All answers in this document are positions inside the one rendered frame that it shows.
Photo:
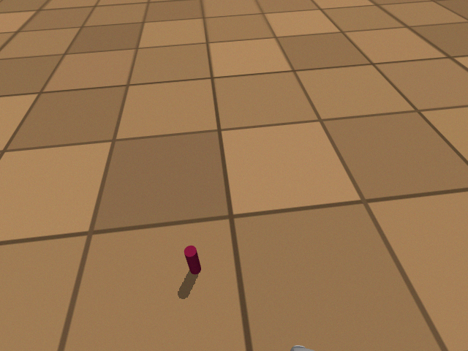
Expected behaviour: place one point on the can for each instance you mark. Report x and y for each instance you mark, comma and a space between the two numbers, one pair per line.
192, 259

